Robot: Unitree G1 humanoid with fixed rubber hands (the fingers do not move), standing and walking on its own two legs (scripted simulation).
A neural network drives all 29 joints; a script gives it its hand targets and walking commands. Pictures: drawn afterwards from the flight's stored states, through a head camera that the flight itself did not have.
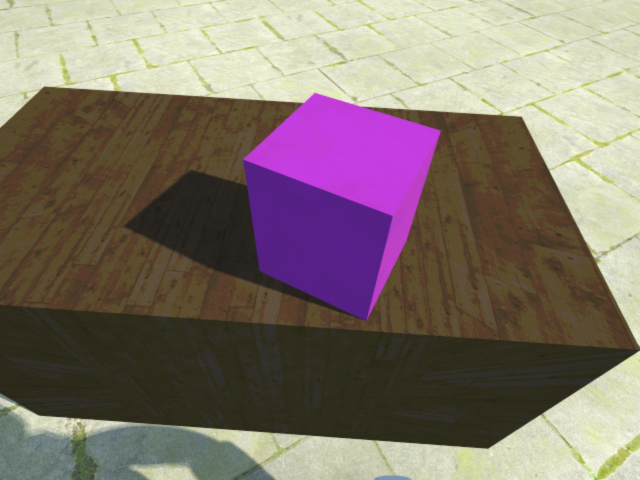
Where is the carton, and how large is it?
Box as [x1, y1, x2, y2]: [243, 93, 440, 320]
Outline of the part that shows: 314,93 243,159 259,268 261,271 366,320 406,240 440,131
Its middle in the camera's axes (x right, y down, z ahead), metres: +0.03 -0.05 +0.63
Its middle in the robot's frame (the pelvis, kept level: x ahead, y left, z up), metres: +0.51 -0.04 +0.03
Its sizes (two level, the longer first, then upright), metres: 0.210 0.200 0.250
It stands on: a pedestal, 0.68 m high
